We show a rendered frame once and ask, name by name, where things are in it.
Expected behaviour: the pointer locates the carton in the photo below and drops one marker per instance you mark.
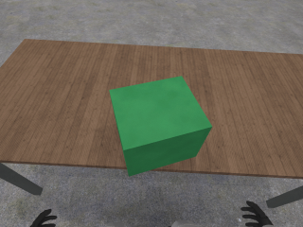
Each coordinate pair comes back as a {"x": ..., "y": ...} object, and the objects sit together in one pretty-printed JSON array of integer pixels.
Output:
[{"x": 159, "y": 123}]

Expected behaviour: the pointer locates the right robot hand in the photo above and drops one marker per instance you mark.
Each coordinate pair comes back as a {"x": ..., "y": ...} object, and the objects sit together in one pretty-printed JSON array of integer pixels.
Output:
[{"x": 259, "y": 215}]

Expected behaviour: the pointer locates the table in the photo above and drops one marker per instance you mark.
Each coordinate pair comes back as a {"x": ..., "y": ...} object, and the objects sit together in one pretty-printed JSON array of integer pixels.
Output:
[{"x": 56, "y": 108}]

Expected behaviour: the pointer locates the left robot hand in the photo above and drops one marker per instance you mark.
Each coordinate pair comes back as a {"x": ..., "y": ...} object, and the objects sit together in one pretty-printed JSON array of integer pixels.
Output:
[{"x": 43, "y": 217}]

